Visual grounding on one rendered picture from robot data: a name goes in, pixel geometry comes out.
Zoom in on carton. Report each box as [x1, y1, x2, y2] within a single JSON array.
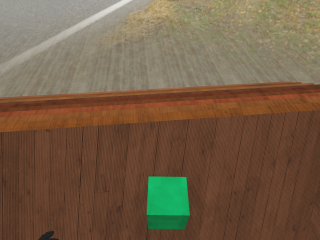
[[146, 176, 190, 230]]

